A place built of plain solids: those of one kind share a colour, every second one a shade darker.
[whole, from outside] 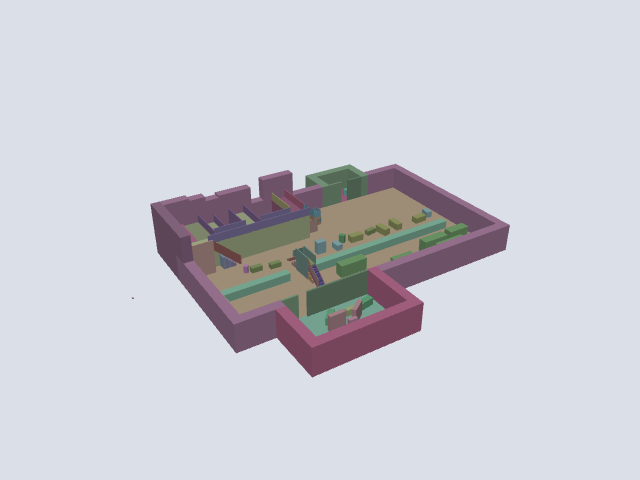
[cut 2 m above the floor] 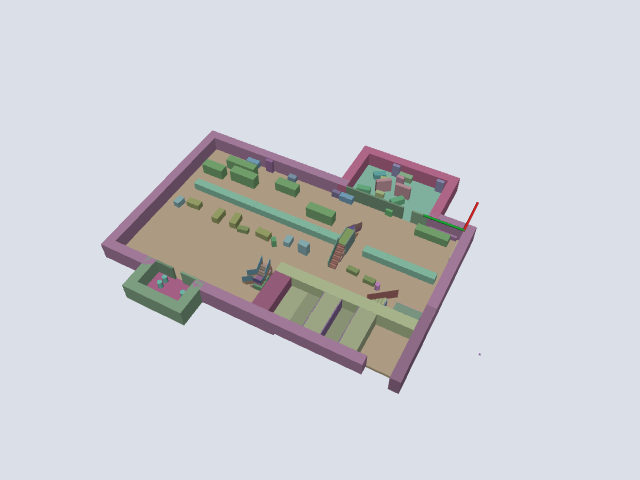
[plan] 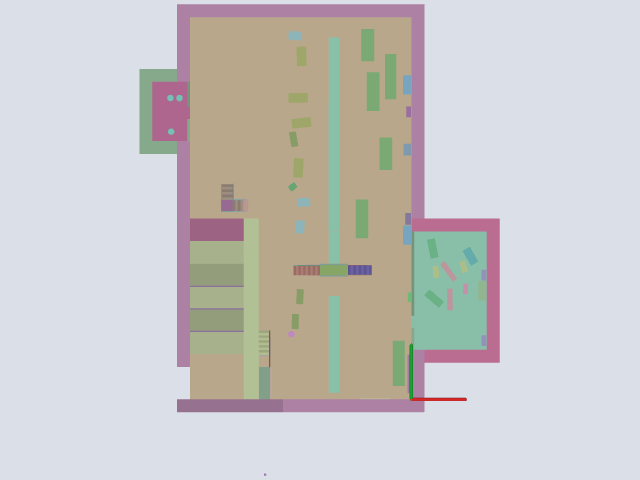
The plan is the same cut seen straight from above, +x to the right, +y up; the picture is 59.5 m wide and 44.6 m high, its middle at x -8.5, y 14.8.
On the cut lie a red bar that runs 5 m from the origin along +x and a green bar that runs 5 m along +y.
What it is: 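16 risers of 0.207 m in one run along the bins' fronts, up to the walk on their tops, 3.32 m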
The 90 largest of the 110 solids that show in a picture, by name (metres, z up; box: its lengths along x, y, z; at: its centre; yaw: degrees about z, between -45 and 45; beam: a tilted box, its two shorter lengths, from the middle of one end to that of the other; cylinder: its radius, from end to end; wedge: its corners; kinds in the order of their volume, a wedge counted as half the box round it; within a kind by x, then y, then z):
{
 "wall_concrete_1": {"box": [1.2, 4.5, 3.9], "at": [-21.18, 1.05, 4.57]},
 "wall_concrete_2": {"box": [1.2, 4.5, 4.2], "at": [-21.18, 3.15, 4.12]},
 "wall_concrete_3": {"box": [1.2, 4.5, 5.6], "at": [-21.18, 5.25, 2.82]},
 "wall_concrete_4": {"box": [1.2, 4.5, 3.6], "at": [-21.18, 7.35, 1.82]},
 "wall_concrete_5": {"box": [1.2, 4.5, 5.9], "at": [-21.18, 9.45, 2.97]},
 "wall_concrete_6": {"box": [1.2, 6.6, 3.6], "at": [-21.18, 12.6, 1.82]},
 "wall_concrete_7": {"box": [1.2, 4.5, 6.92], "at": [-21.18, 15.75, 3.06]},
 "wall_concrete_8": {"box": [1.2, 8.4, 3.6], "at": [-21.18, 19.8, 1.4]},
 "wall_concrete_9": {"box": [1.2, 7.2, 3.6], "at": [-21.18, 33.1, 1.4]},
 "wall_concrete_10": {"box": [9.85, 1.2, 6.92], "at": [-16.86, -0.6, 3.06]},
 "wall_concrete_11": {"box": [22.98, 1.2, 3.6], "at": [-10.29, 36.1, 1.4]},
 "wall_concrete_12": {"box": [15.53, 1.2, 3.6], "at": [-6.57, -0.6, 1.4]},
 "wall_concrete_13": {"box": [1.2, 5.8, 3.6], "at": [0.6, 1.7, 1.4]},
 "wall_concrete_14": {"box": [1.2, 21.1, 3.6], "at": [0.6, 26.15, 1.4]},
 "floor_hallground_brick_1": {"box": [20.58, 35.5, 0.4], "at": [-10.29, 17.75, -0.2]},
 "wall_timber_1": {"box": [8.2, 1.2, 3.6], "at": [4.1, 4.0, 1.4]},
 "wall_timber_2": {"box": [8.2, 1.2, 3.6], "at": [4.1, 16.2, 1.4]},
 "wall_timber_3": {"box": [1.2, 13.4, 3.6], "at": [7.6, 10.1, 1.4]},
 "wall_brick_1": {"box": [1.2, 7.9, 3.6], "at": [-24.68, 26.75, 1.4]},
 "wall_brick_2": {"box": [4.7, 1.2, 3.6], "at": [-22.93, 23.4, 1.4]},
 "wall_brick_3": {"box": [4.7, 1.2, 3.6], "at": [-22.93, 30.1, 1.4]},
 "wall_brick_4": {"box": [0.25, 2.05, 3.6], "at": [-20.7, 25.02, 1.4]},
 "wall_brick_5": {"box": [0.25, 2.35, 3.6], "at": [-20.7, 28.32, 1.4]},
 "wall_brick_6": {"box": [0.25, 2.05, 3.6], "at": [0.12, 5.62, 1.4]},
 "wall_brick_7": {"box": [0.25, 7.85, 3.6], "at": [0.12, 11.68, 1.4]},
 "floor_walk_floorboards_1": {"box": [1.4, 16.8, 3.72], "at": [-14.88, 8.4, 1.46]},
 "floor_bin_timber_1": {"box": [5.0, 2.1, 1.0], "at": [-18.08, 3.15, 2.52]},
 "floor_bin_timber_2": {"box": [5.0, 2.1, 2.4], "at": [-18.08, 5.25, 1.22]},
 "floor_bin_timber_3": {"box": [5.0, 2.1, 0.4], "at": [-18.08, 7.35, 0.22]},
 "floor_bin_timber_4": {"box": [5.0, 2.1, 2.7], "at": [-18.08, 9.45, 1.37]},
 "floor_bin_timber_5": {"box": [5.0, 2.1, 0.4], "at": [-18.08, 11.55, 0.22]},
 "floor_bin_timber_6": {"box": [5.0, 2.1, 0.4], "at": [-18.08, 13.65, 0.22]},
 "floor_bin_floorboards_1": {"box": [5.0, 2.1, 0.7], "at": [-18.08, 1.05, 2.97]},
 "floor_bin_floorboards_2": {"box": [5.0, 2.1, 3.72], "at": [-18.08, 15.75, 1.46]},
 "boardstack_front_1": {"box": [1.15, 3.6, 1.6], "at": [-4.6, 16.76, 0.8]},
 "boardstack_front_2": {"box": [1.2, 3.0, 1.52], "at": [-4.06, 32.9, 0.76]},
 "boardstack_front_3": {"box": [1.2, 3.6, 1.68], "at": [-3.57, 28.58, 0.84]},
 "boardstack_front_4": {"box": [1.2, 3.0, 1.32], "at": [-2.38, 22.81, 0.66]},
 "boardstack_front_5": {"box": [1.05, 4.2, 1.52], "at": [-1.93, 29.98, 0.76]},
 "boardstack_front_6": {"box": [1.1, 4.2, 1.12], "at": [-1.18, 3.33, 0.56]},
 "conveyor_1": {"box": [1.0, 3.0, 1.05], "at": [-7.2, 2.1, 0.53]},
 "conveyor_2": {"box": [1.0, 3.0, 1.05], "at": [-7.2, 5.1, 0.53]},
 "conveyor_3": {"box": [1.0, 3.0, 1.05], "at": [-7.2, 8.1, 0.53]},
 "conveyor_4": {"box": [1.0, 3.0, 1.05], "at": [-7.2, 14.12, 0.53]},
 "conveyor_5": {"box": [1.0, 3.0, 1.05], "at": [-7.2, 17.12, 0.53]},
 "conveyor_6": {"box": [1.0, 3.0, 1.05], "at": [-7.2, 20.12, 0.53]},
 "conveyor_7": {"box": [1.0, 3.0, 1.05], "at": [-7.2, 23.12, 0.53]},
 "conveyor_8": {"box": [1.0, 3.0, 1.05], "at": [-7.2, 26.12, 0.53]},
 "conveyor_9": {"box": [1.0, 3.0, 1.05], "at": [-7.2, 29.12, 0.53]},
 "conveyor_10": {"box": [1.0, 3.0, 1.05], "at": [-7.2, 32.12, 0.53]},
 "floor_leanto_tile_1": {"box": [7.0, 11.0, 0.4], "at": [3.5, 10.1, -0.2]},
 "floor_walkland_floorboards_1": {"box": [1.05, 3.0, 3.72], "at": [-13.65, 1.5, 1.46]},
 "floor_boiler_brick_1": {"box": [3.5, 5.5, 0.4], "at": [-22.33, 26.75, -0.2]},
 "rail_bindiv_1": {"box": [5.0, 0.12, 1.7], "at": [-18.08, 4.2, 3.27]},
 "rail_bindiv_2": {"box": [5.0, 0.12, 3.1], "at": [-18.08, 6.3, 1.97]},
 "rail_bindiv_3": {"box": [5.0, 0.12, 3.4], "at": [-18.08, 8.4, 2.12]},
 "rail_bindiv_4": {"box": [5.0, 0.12, 3.4], "at": [-18.08, 10.5, 2.12]},
 "cart_hall_1": {"box": [1.8, 0.9, 0.9], "at": [-10.53, 28.01, 0.45], "yaw": 0.5},
 "cart_hall_2": {"box": [0.9, 1.8, 0.86], "at": [-10.51, 21.5, 0.43], "yaw": -2.7},
 "cart_hall_3": {"box": [1.8, 0.9, 0.9], "at": [-10.23, 25.68, 0.45], "yaw": 6.5},
 "cart_hall_4": {"box": [0.9, 1.8, 0.8], "at": [-10.21, 31.87, 0.4], "yaw": 2.0},
 "floor_crosswalk_floorboards_1": {"box": [2.6, 0.95, 2.23], "at": [-7.2, 12.0, 0.71]},
 "shelf_leanto_1": {"box": [0.5, 2.0, 1.93], "at": [3.44, 11.89, 0.96], "yaw": 35.9},
 "shelf_leanto_2": {"box": [0.5, 2.0, 1.97], "at": [3.57, 9.28, 0.98], "yaw": 0.7},
 "pallets_hall_1": {"box": [1.2, 0.8, 0.84], "at": [-10.83, 33.79, 0.42], "yaw": -6.2},
 "pallets_hall_2": {"box": [0.8, 1.2, 1.65], "at": [-10.35, 16.01, 0.83], "yaw": -3.4},
 "pallets_hall_3": {"box": [1.2, 0.8, 0.78], "at": [-10.01, 18.31, 0.39], "yaw": 3.2},
 "bench_1": {"box": [0.75, 1.8, 0.9], "at": [-0.41, 15.26, 0.45]},
 "bench_2": {"box": [0.75, 1.8, 0.91], "at": [-0.41, 29.22, 0.46]},
 "bench_leanto_1": {"box": [0.75, 1.8, 0.91], "at": [1.98, 14.01, 0.45], "yaw": 11.3},
 "bench_leanto_2": {"box": [1.8, 0.75, 0.9], "at": [2.1, 9.36, 0.45], "yaw": -40.7},
 "rail_walk_1": {"box": [0.12, 13.96, 1.1], "at": [-14.24, 9.82, 3.87]},
 "rail_crosswalk_1": {"box": [2.6, 0.12, 2.93], "at": [-7.2, 11.46, 1.47]},
 "rail_crosswalk_2": {"box": [2.6, 0.12, 2.93], "at": [-7.2, 12.54, 1.47]},
 "cabinet_leanto_far_1": {"box": [0.45, 1.0, 1.82], "at": [6.74, 5.45, 0.91]},
 "cabinet_leanto_far_2": {"box": [0.45, 1.0, 1.85], "at": [6.74, 11.54, 0.92]},
 "rail_walkland_1": {"box": [0.12, 3.0, 4.42], "at": [-13.07, 1.5, 2.21]},
 "bench_leanto_far_1": {"box": [0.75, 1.8, 0.89], "at": [6.58, 10.08, 0.44]},
 "barrow_hall_1": {"box": [0.65, 1.4, 0.66], "at": [-10.8, 7.22, 0.33], "yaw": -1.3},
 "barrow_hall_2": {"box": [0.65, 1.4, 0.64], "at": [-10.36, 9.53, 0.32], "yaw": -2.9},
 "boardstack_usbwb_1": {"box": [1.14, 1.18, 0.72], "at": [-17.12, 18.0, 0.36]},
 "desk_leanto_1": {"box": [0.8, 1.6, 0.74], "at": [5.48, 13.29, 0.37], "yaw": 30.0},
 "cabinet_1": {"box": [0.45, 1.0, 1.93], "at": [-0.27, 26.7, 0.96]},
 "cabinet_leanto_1": {"box": [0.45, 1.0, 1.84], "at": [5.02, 10.25, 0.92], "yaw": -2.8},
 "cant_1": {"box": [0.32, 3.6, 0.63], "at": [-0.2, 2.35, 0.31]},
 "wall_bwa_1": {"wedge": [[-13.23, 2.97, 3.0], [-13.23, 2.97, 4.28], [-13.23, 6.28, -0.05], [-13.23, 6.28, 1.24], [-13.13, 2.97, 3.0], [-13.13, 2.97, 4.28], [-13.13, 6.28, -0.05], [-13.13, 6.28, 1.24]]},
 "rail_bins_1": {"box": [5.0, 0.12, 1.1], "at": [-18.08, 16.74, 3.87]},
 "rail_binz_1": {"box": [5.0, 0.12, 1.1], "at": [-18.08, 14.76, 3.87]},
 "dustheap_usbwb_1": {"box": [0.3, 1.14, 1.89], "at": [-15.32, 18.02, 0.94]},
 "dustheap_usbwa_1": {"box": [1.09, 0.33, 1.64], "at": [-13.63, 4.22, 0.82]}
}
